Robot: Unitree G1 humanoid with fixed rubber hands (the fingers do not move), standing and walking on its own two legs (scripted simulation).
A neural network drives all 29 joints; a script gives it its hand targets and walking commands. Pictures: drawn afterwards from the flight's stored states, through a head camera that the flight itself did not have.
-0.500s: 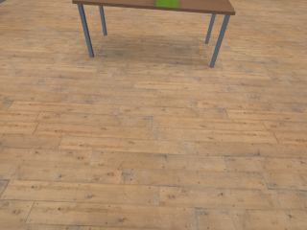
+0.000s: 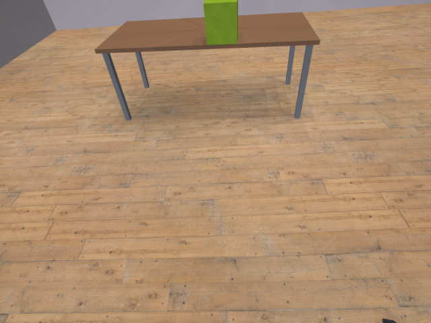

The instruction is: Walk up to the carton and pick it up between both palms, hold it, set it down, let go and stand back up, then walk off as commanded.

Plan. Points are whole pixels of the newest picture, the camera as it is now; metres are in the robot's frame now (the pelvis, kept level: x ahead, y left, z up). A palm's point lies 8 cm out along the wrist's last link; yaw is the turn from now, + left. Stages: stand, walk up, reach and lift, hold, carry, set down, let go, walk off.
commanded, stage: walk up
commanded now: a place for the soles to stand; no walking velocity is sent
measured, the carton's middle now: (222, 20) +1.96 +0.03 -0.02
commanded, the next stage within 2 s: none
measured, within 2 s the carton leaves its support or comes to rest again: neither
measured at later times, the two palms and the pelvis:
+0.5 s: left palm (84, 243) +0.37 +0.39 -0.14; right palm (340, 275) +0.27 -0.24 -0.09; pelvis +0.27 +0.09 -0.02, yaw +0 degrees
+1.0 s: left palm (87, 186) +0.60 +0.49 -0.17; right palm (271, 173) +0.58 -0.13 -0.10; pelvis +0.52 +0.18 -0.04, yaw +0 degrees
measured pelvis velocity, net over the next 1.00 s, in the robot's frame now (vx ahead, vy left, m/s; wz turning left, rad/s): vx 0.52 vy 0.18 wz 0.00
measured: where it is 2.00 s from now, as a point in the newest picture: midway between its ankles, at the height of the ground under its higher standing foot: (204, 209)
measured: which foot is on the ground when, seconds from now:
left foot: up 0.00-0.16, down 0.18-0.64, up 0.66-0.90, down 0.92-1.00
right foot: down 0.00-0.24, up 0.26-0.58, down 0.60-0.92, up 0.94-1.00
